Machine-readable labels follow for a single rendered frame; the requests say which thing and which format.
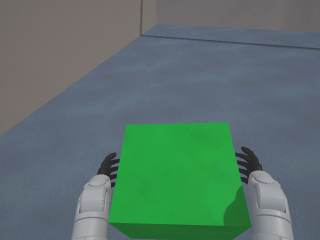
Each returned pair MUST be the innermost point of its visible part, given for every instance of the left robot forearm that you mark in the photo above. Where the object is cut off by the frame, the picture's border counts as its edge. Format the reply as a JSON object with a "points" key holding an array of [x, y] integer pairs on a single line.
{"points": [[92, 210]]}

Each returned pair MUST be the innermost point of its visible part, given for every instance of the robot left hand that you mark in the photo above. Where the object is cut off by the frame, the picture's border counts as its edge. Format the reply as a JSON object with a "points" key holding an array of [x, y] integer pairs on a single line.
{"points": [[106, 168]]}

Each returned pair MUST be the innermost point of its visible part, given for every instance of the robot right hand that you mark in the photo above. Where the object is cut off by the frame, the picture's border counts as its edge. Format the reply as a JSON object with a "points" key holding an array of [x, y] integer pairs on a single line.
{"points": [[252, 165]]}

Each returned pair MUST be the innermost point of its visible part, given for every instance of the right robot forearm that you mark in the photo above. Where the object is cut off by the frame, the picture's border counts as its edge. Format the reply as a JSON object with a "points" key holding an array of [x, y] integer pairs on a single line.
{"points": [[269, 208]]}

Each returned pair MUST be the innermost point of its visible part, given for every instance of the carton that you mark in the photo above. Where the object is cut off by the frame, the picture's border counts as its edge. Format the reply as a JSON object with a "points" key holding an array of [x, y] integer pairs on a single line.
{"points": [[179, 181]]}

